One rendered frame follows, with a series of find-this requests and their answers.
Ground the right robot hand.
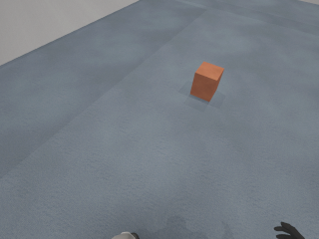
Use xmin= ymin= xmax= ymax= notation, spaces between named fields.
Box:
xmin=274 ymin=221 xmax=305 ymax=239

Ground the carton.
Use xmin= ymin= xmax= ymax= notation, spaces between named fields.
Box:
xmin=190 ymin=62 xmax=224 ymax=102

